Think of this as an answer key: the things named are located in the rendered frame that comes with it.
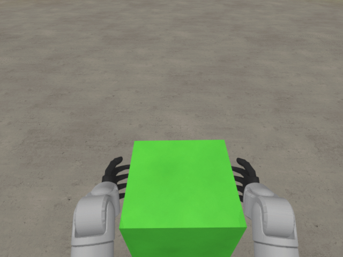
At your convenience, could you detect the carton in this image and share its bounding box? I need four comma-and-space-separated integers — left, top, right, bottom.
119, 140, 247, 257

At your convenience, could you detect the robot right forearm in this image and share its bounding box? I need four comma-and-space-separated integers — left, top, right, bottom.
243, 183, 299, 257

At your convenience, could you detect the robot left forearm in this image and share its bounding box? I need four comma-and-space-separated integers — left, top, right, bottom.
71, 182, 120, 257

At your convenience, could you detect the robot right hand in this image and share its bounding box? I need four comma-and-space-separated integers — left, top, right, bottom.
231, 158, 259, 202

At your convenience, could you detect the robot left hand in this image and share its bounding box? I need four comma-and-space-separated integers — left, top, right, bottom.
102, 157, 130, 199

